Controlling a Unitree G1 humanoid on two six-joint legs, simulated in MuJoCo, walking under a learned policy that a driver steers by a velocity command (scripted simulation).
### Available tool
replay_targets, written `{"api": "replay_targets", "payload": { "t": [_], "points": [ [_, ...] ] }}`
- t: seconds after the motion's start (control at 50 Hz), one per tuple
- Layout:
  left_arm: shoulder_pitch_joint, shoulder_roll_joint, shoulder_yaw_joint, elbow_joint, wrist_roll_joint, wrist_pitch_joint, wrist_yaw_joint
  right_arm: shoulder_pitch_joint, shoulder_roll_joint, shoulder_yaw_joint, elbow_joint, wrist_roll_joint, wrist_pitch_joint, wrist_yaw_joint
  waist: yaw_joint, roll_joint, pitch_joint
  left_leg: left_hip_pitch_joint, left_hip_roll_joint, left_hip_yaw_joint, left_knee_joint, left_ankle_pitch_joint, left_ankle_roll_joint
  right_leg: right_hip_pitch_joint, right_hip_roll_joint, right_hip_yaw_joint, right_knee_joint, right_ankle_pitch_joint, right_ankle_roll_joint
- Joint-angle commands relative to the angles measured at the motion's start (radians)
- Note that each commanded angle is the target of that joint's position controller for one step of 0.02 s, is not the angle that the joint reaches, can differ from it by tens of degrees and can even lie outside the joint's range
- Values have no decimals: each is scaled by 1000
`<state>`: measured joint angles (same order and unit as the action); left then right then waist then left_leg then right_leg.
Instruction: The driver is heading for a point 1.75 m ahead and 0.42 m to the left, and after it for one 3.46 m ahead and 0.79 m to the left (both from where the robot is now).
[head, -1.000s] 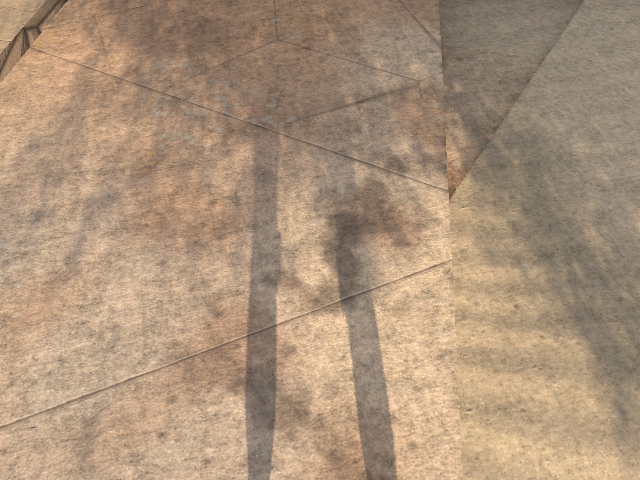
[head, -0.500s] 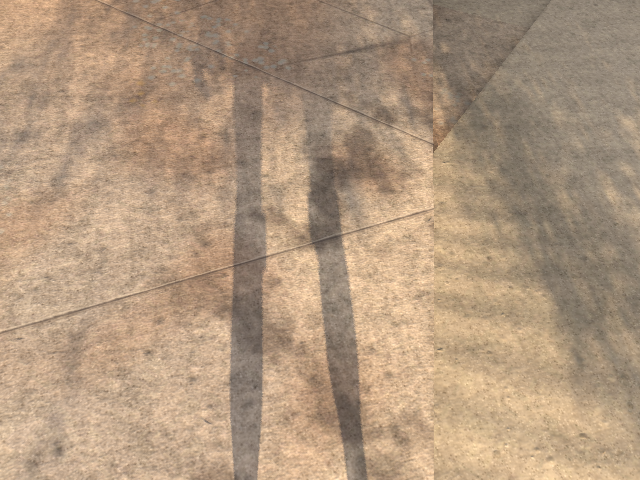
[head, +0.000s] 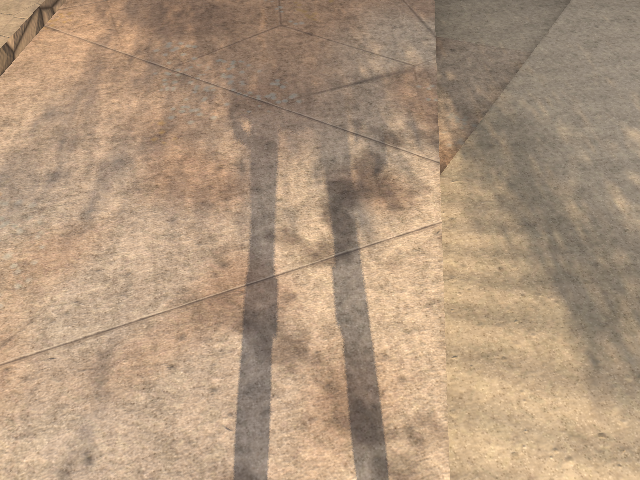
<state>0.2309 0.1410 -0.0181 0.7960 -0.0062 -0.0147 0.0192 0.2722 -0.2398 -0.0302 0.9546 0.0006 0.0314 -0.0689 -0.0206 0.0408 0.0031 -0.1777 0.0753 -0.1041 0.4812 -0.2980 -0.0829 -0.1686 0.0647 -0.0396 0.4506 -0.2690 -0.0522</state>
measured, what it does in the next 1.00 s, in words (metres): walks ahead: right foot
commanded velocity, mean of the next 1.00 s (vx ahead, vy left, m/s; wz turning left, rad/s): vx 0.28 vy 0.00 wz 0.00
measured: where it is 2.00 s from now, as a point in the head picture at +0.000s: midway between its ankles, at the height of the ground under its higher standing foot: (309, 362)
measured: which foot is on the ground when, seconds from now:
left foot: down 0.00-0.86, up 0.88-1.00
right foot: down 0.00-0.42, up 0.44-0.84, down 0.86-1.00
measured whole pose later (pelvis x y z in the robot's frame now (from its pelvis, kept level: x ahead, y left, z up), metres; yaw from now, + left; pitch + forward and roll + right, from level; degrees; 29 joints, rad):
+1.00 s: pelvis +0.28 +0.00 +0.00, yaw +1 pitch +1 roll -1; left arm 0.19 0.26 0.04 0.86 0.00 -0.10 -0.04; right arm 0.32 -0.28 -0.02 0.92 0.03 -0.11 0.00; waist -0.01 0.03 0.03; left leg -0.41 0.05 -0.05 1.22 -0.32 0.06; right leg -0.30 0.05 -0.07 0.43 -0.15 -0.08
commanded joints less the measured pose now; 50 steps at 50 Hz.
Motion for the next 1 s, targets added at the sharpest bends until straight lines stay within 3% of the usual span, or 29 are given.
{"api": "replay_targets", "payload": {
  "t": [0.02, 0.06, 0.2, 0.24, 0.28, 0.32, 0.36, 0.4, 0.42, 0.44, 0.46, 0.48, 0.5, 0.54, 0.58, 0.66, 0.72, 0.76, 0.8, 0.82, 0.84, 0.86, 0.88, 0.9, 0.92, 0.94, 0.96, 0.98, 1.0],
  "points": [
    [45, 165, 55, -36, -1, -11, -3, 35, -132, -22, -1, 6, -18, -5, 32, 9, 25, -26, -24, 14, -75, 236, 50, 25, -111, 133, -140, 183, -34],
    [3, 138, 51, -34, 2, -3, 4, 23, -93, -12, 17, -3, -25, -6, 27, 1, -3, -23, -22, 7, -116, 228, 54, 50, -105, 103, -116, 149, -18],
    [31, 153, 59, 24, 7, 10, 14, 8, -82, -7, 53, 1, -35, -9, 23, -27, 35, -23, -46, 23, -140, 170, 71, 8, -81, 70, -120, 67, 16],
    [62, 178, 68, 51, 1, 11, 16, 32, -75, -7, 70, 10, -37, -7, 22, -50, 25, -45, -93, 73, -81, -70, 88, -6, -69, 65, -117, -206, 5],
    [79, 207, 76, 56, -10, 7, 19, 6, -88, -10, 50, 15, -50, -1, 30, -101, 97, -159, -103, 85, -2, -289, 116, -74, -128, 154, -154, -472, -41],
    [118, 248, 88, 68, -17, -11, 18, -29, -64, -2, 25, 17, -80, 17, 38, -171, 132, -241, -91, 107, 101, -227, 130, -67, -245, 316, -224, -558, -105],
    [103, 280, 97, 70, -18, -19, 14, -7, -48, 4, 24, 16, -102, 41, 11, -205, 118, -154, -66, 116, 179, -128, 149, -143, -330, 414, -271, -552, -151],
    [-42, 243, 82, 24, -24, -18, 1, 136, -38, 4, 74, 21, -109, 56, -86, -158, 131, 87, -78, 114, 14, -146, 187, -339, -237, 275, -175, -472, -94],
    [-104, 195, 70, -3, -23, -23, -6, 248, -92, -12, 115, 15, -110, 56, -117, -23, 123, 186, 14, -63, -111, -226, 215, -445, -132, 141, 59, -353, -27],
    [-130, 141, 57, -37, -27, -38, -7, 339, -206, -39, 129, 16, -117, 63, -135, 223, 110, 242, 217, -444, -326, -485, 307, -572, -24, -14, 389, -218, 39],
    [-129, 183, 68, -42, -39, -56, -6, 293, -209, -32, 102, -5, -128, 70, -108, 198, 154, 176, 301, -628, -399, -542, 369, -647, -48, 87, 575, -260, 26],
    [-72, 194, 71, -25, -52, -69, -12, 222, -164, -19, 77, -4, -137, 71, -54, 141, 190, 164, 291, -574, -391, -474, 364, -691, -93, 118, 670, -193, 9],
    [-23, 195, 71, 5, -44, -81, -20, 183, -132, -10, 60, 6, -142, 75, -27, 104, 172, 184, 248, -469, -379, -355, 332, -697, -119, 114, 690, -122, -5],
    [-56, 210, 83, 8, -18, -98, -29, 167, -107, -2, 48, 13, -138, 76, -21, 51, 133, 235, 189, -301, -379, -117, 278, -685, -158, 90, 623, 15, -8],
    [-103, 185, 80, 2, -10, -100, -43, 219, -81, 8, 53, 5, -131, 72, -39, 57, 105, 258, 144, -184, -380, 70, 269, -659, -150, 45, 554, 96, 12],
    [-263, 128, 53, -57, -13, -96, -54, 250, -124, 4, 38, 3, -118, 52, -72, 61, 123, 183, 110, -64, -387, 224, 272, -550, -113, -6, 284, 217, 43],
    [-331, 142, 48, -89, -23, -93, -64, 266, -156, -6, 34, 13, -119, 48, -75, 80, 152, 131, 135, -45, -408, 243, 277, -443, -93, -22, 168, 263, 35],
    [-339, 168, 53, -104, -26, -93, -70, 256, -163, -12, 32, 21, -118, 48, -49, 80, 158, 168, 164, -37, -391, 306, 266, -413, -93, -3, 120, 263, 7],
    [-282, 213, 70, -100, -23, -97, -71, 225, -184, -20, 21, 17, -112, 49, 10, 89, 102, 213, 175, -10, -294, 585, 241, -300, -64, -12, 93, 241, -28],
    [-191, 244, 86, -79, -22, -97, -66, 207, -194, -24, 14, 13, -106, 50, 67, 93, 29, 215, 156, 22, -171, 784, 223, -170, -37, -29, 94, 229, -51],
    [-22, 281, 109, -27, -27, -93, -58, 198, -187, -21, 6, 5, -99, 51, 148, 78, -77, 163, 114, 55, 22, 887, 201, 47, -17, -40, 81, 231, -80],
    [178, 329, 126, 18, -24, -84, -46, 190, -170, -10, -21, -14, -100, 50, 221, 3, -211, -58, 71, 62, 306, 646, 178, 368, -167, 130, 105, 165, -123],
    [266, 427, 141, 45, -5, -78, -49, 339, 8, 37, -36, -16, -123, 65, 126, -331, -398, -404, -133, 74, 701, -115, 108, 686, -452, 639, -7, -64, -294],
    [240, 318, 113, 48, 0, -81, -51, 288, -77, 20, -26, 21, -154, 70, 150, -288, -374, -517, -126, -57, 855, -252, 128, 620, -461, 853, -191, -173, -297],
    [135, 268, 97, 37, 1, -88, -50, 155, -154, -3, -66, 52, -169, 72, 127, -209, -181, -596, -67, -36, 894, -176, 149, 461, -430, 699, -202, -132, -246],
    [41, 245, 87, 17, 3, -93, -53, 76, -159, -3, -88, 48, -174, 67, 94, -91, -100, -557, -12, -6, 865, -75, 156, 298, -394, 554, -217, -2, -219],
    [-10, 218, 77, 11, 11, -97, -60, 55, -149, -8, -92, 34, -171, 63, 56, -55, -53, -514, 23, 8, 822, -6, 153, 166, -352, 444, -244, 102, -209],
    [-37, 192, 68, 14, 22, -103, -65, 75, -135, -11, -91, 27, -159, 64, 15, -85, -46, -449, 57, 1, 782, 40, 156, 83, -309, 367, -274, 138, -194],
    [-47, 178, 64, 22, 21, -105, -70, 89, -115, -10, -88, 25, -144, 66, -6, -106, -34, -417, 65, 7, 757, 56, 154, 32, -284, 320, -304, 148, -191]
  ]
}}
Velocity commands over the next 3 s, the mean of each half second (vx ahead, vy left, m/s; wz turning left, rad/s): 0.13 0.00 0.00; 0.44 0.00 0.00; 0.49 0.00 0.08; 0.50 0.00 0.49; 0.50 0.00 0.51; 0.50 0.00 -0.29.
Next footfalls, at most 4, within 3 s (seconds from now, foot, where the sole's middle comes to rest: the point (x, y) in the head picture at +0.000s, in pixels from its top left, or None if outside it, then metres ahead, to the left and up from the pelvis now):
0.86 right None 0.37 -0.08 -0.77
1.40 left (269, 413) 0.69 0.15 -0.77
1.90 right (338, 308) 0.98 -0.02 -0.77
2.42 left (199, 275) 1.10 0.35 -0.77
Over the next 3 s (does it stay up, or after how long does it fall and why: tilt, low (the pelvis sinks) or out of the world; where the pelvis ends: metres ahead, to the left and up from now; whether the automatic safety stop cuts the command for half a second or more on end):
stays up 1.31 0.34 -0.02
